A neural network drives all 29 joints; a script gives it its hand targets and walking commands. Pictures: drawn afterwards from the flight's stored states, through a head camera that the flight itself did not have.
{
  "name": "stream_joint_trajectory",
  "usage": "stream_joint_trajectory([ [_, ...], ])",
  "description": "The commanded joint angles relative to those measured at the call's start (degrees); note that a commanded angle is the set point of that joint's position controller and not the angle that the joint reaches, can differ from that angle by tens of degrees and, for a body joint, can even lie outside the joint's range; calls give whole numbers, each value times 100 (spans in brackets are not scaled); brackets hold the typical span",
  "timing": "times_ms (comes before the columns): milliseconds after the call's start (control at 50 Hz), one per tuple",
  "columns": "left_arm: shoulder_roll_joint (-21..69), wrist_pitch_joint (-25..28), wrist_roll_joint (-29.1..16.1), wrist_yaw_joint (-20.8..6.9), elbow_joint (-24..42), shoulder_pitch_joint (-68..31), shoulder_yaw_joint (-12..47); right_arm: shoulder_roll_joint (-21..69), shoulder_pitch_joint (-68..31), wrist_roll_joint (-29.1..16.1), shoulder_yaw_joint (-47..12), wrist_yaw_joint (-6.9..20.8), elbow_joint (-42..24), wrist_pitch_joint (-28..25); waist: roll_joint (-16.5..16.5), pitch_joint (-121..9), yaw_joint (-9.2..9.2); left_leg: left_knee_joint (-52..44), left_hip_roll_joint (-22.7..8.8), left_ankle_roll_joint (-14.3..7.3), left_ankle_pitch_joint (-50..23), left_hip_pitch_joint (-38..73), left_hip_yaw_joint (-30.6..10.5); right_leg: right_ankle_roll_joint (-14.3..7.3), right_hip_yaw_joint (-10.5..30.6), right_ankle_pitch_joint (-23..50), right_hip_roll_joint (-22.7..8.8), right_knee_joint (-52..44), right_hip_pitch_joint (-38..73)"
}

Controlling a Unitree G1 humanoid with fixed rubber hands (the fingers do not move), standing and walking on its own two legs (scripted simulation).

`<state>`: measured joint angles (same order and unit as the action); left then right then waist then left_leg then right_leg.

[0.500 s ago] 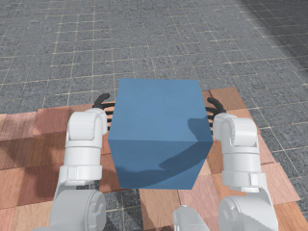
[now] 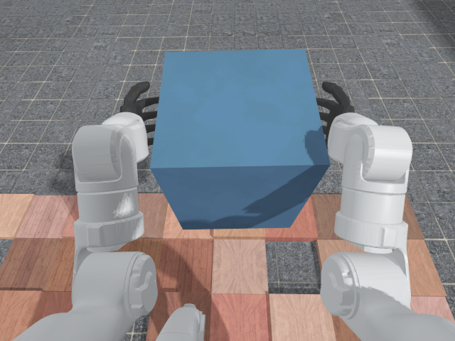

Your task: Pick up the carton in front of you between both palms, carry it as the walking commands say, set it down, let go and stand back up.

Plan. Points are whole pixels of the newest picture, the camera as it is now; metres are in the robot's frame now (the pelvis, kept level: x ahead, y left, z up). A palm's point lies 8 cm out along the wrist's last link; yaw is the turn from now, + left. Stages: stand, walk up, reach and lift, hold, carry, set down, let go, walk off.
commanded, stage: carry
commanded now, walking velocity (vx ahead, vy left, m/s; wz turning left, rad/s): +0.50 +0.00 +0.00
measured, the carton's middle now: (235, 151) +0.41 +0.02 +0.09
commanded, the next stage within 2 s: none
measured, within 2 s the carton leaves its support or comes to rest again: neither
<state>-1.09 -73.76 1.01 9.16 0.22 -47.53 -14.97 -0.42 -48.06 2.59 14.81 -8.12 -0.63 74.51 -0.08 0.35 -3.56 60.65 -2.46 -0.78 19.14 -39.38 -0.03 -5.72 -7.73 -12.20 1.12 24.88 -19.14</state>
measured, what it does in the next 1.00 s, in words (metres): walks ahead: left foot, then right foot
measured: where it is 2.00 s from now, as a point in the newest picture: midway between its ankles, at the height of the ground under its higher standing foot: (250, 145)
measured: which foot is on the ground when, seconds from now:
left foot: up 0.00-0.18, down 0.20-0.62, up 0.64-0.92, down 0.94-1.00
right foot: down 0.00-0.20, up 0.22-0.54, down 0.56-0.96, up 0.98-1.00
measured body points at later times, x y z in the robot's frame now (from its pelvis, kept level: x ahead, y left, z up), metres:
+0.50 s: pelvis +0.30 +0.03 +0.01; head +0.36 +0.04 +0.46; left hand +0.72 +0.14 +0.15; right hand +0.68 -0.15 +0.15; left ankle +0.27 +0.11 -0.72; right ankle +0.38 -0.10 -0.69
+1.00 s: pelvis +0.62 +0.02 -0.02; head +0.67 +0.01 +0.43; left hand +1.03 +0.16 +0.13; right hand +1.02 -0.14 +0.13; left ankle +0.75 +0.09 -0.71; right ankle +0.45 -0.09 -0.67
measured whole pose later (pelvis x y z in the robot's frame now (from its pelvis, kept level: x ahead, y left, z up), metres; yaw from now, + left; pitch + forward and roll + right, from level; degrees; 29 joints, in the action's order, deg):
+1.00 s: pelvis +0.62 +0.02 -0.02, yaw -3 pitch +5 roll +1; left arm -3.2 -74.2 0.9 7.4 -7.3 -49.7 -16.5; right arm 1.4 -51.2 5.6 15.9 -8.4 7.0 74.7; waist 1.1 1.0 -0.4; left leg 43.6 2.0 -5.7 9.2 -38.5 6.5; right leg -1.3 1.5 -25.8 -0.1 58.8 -17.4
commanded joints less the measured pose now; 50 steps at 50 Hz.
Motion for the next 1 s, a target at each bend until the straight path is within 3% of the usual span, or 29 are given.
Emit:
stream_joint_trajectory([
  [0, 5583, -188, -2550, -1560, 109, -4290, 3568, 5162, -3791, -1839, -3304, 925, 43, 56, 631, -2975, 29, -454, -100, 33, -327, -779, 145, -744, 1623, 2336, -1508, -313, 2987],
  [40, 5653, -232, -2485, -1612, -266, -4397, 3403, 5268, -4008, -1813, -3231, 961, 311, 123, 613, -2616, -17, -1427, 48, 7, -427, -296, 407, -629, 1284, 2296, -1343, -442, 2495],
  [120, 5815, -224, -2342, -1665, -950, -4430, 3047, 5609, -4208, -1903, -3041, 1075, 942, 178, 1118, -2335, -33, -2337, 505, -203, -863, 480, 959, -359, 753, 3420, -1138, 35, 2280],
  [160, 5945, -179, -2296, -1661, -1249, -4394, 2906, 5754, -4136, -1938, -2885, 1138, 1301, 154, 998, -2565, 203, -3170, 647, -333, -1639, 1576, 1035, -58, 314, 4265, -1000, 990, 2130],
  [180, 6003, -139, -2262, -1655, -1373, -4416, 2849, 5818, -4088, -1959, -2788, 1177, 1461, 134, 778, -2823, 480, -3585, 621, -396, -1887, 2773, 1104, 129, 144, 3826, -914, 1719, 1590],
  [200, 6106, -128, -2145, -1629, -1381, -4472, 2820, 5783, -4093, -1919, -2684, 1199, 1564, 84, -45, -3295, 732, -3367, -360, -880, -1573, 4565, -398, 432, 148, 2482, -587, 2942, -58],
  [220, 6202, -124, -2127, -1626, -1254, -4674, 2829, 5865, -4164, -1915, -2667, 1215, 1551, -12, -1635, -3535, 944, -3490, -1505, -1623, -2213, 5604, -2631, 560, 284, -771, 229, 4428, -1722],
  [240, 6302, -97, -2143, -1608, -1210, -4826, 2903, 6013, -4151, -2016, -2685, 1234, 1412, -38, -1635, -3389, 801, -3595, -1515, -1704, -2005, 5578, -2896, 387, 796, -1776, 153, 5155, -2330],
  [280, 6434, -21, -2184, -1507, -894, -4996, 2914, 6318, -4800, -2357, -2952, 1268, 630, -111, -540, -2981, 821, -3564, -1363, -1495, -2273, 4974, -2224, 278, 1029, -1326, -236, 4777, -2545],
  [340, 6384, 8, -2125, -1283, -424, -4722, 2979, 6550, -5181, -2742, -3265, 1246, -117, -140, -588, -3044, 657, -3734, -1124, -1243, -1998, 4490, -1540, 404, 951, -1015, -356, 3692, -2126],
  [400, 6148, 2, -1944, -1118, -138, -4337, 3082, 6429, -4939, -2820, -3415, 1240, -401, -99, -686, -3193, 772, -3663, -1059, -1344, -2173, 4644, -1132, 549, 762, -820, -283, 2650, -2135],
  [520, 5585, -109, -1745, -1068, 31, -4094, 3255, 5970, -4624, -2787, -3665, 1244, -544, -6, -793, -3109, 954, -2783, -609, -1066, -3324, 4585, -309, 473, 349, 1169, 47, 779, -1394],
  [560, 5446, -179, -1692, -1120, -188, -3990, 3233, 5830, -4587, -2752, -3683, 1260, -350, 42, -644, -3138, 646, -1959, -382, -836, -3215, 4009, 82, 334, 132, 2039, 126, -177, -146],
  [580, 5332, -182, -1581, -1131, -323, -4162, 3198, 5886, -4707, -2754, -3688, 1270, -229, 72, -3, -3270, 394, -964, -15, -553, -3332, 2895, 373, 116, 247, 2531, -78, -195, 1567],
  [600, 5319, -195, -1569, -1163, -512, -3892, 3078, 5792, -4797, -2757, -3697, 1293, -113, 95, 513, -3267, -137, -68, 190, -381, -1449, 1420, 371, 36, 896, 3503, -689, -213, 2922],
  [620, 5159, -243, -1541, -1182, -723, -3676, 2926, 5935, -4627, -2746, -3676, 1302, 234, 143, 1386, -3420, 19, 831, 407, -213, 1149, -558, 213, -280, 2061, 6742, -1724, 1066, 4827],
  [640, 5138, -241, -1551, -1198, -923, -3648, 2884, 5905, -4506, -2643, -3411, 1282, 439, 171, 1712, -3876, -291, 1694, 461, -80, 1562, -1755, 54, -1031, 2874, 6577, -2176, 1211, 5820],
  [660, 5373, -208, -1696, -1251, -818, -3694, 2948, 5905, -4564, -2527, -3317, 1265, 457, 176, 1305, -3785, -428, 1967, 240, -124, 1252, -2078, -39, -1118, 3000, 4981, -2129, 958, 5397],
  [680, 5644, -182, -1869, -1320, -560, -4060, 2997, 6004, -4621, -2422, -3243, 1247, 484, 171, 780, -3517, -356, 1883, 135, -120, 1074, -2114, -106, -984, 2925, 3706, -1950, 701, 4831],
  [700, 5890, -159, -2060, -1381, -301, -4496, 3105, 6060, -4649, -2345, -3183, 1223, 482, 157, 605, -3360, -232, 1758, 89, -119, 896, -2022, -89, -844, 2820, 3087, -1812, 567, 4362],
  [760, 6281, -92, -2560, -1479, 319, -5321, 3416, 6056, -4679, -2142, -3091, 1081, 271, 89, 660, -2899, -143, 1325, 80, -130, 572, -1744, 170, -749, 2429, 2071, -1590, 85, 3252],
  [820, 6228, -81, -2736, -1505, 417, -5339, 3530, 5816, -4498, -1910, -3055, 936, 202, 65, 696, -2478, -63, -626, 153, -153, -184, -698, 432, -604, 1679, 2296, -1152, -259, 2194],
  [860, 6181, -89, -2767, -1536, 237, -5094, 3568, 5617, -4187, -1743, -3021, 896, 323, 72, 914, -2370, 21, -2022, 589, -195, -858, 725, 1039, -308, 1089, 3287, -915, -281, 1547],
  [880, 6167, -90, -2756, -1544, 100, -4924, 3558, 5571, -4086, -1697, -3008, 907, 397, 80, 967, -2488, 124, -2355, 774, -269, -1294, 1419, 1197, -220, 947, 4045, -952, 29, 1430],
  [900, 6165, -90, -2727, -1551, -39, -4815, 3540, 5571, -3932, -1664, -2993, 931, 558, 77, 916, -2918, 479, -2551, 833, -449, -2107, 2510, 1223, 21, 571, 4817, -940, 835, 1310],
  [920, 6139, -84, -2633, -1553, -164, -4712, 3525, 5524, -3767, -1668, -2962, 974, 678, 65, 643, -3480, 900, -2710, 628, -602, -2067, 3800, 894, 226, 344, 4331, -728, 2158, 912],
  [940, 6184, -89, -2538, -1567, -208, -4620, 3490, 5460, -3731, -1654, -2943, 1016, 702, 20, -728, -4255, 919, -2902, -1048, -1340, -2356, 5343, -1790, 477, 462, 1732, -149, 4039, -664],
  [960, 6151, -112, -2480, -1583, -234, -4623, 3488, 5625, -3696, -1721, -3000, 1050, 779, -22, -1833, -4751, 960, -3247, -1664, -1949, -3119, 6072, -3560, 496, 816, -1579, 553, 5505, -1575],
  [980, 6239, -79, -2429, -1560, -224, -4737, 3443, 5758, -3854, -1868, -3072, 1097, 529, -33, -1378, -4533, 869, -2999, -1531, -1909, -2973, 6130, -3203, 348, 1220, -1664, 250, 6182, -2252],
])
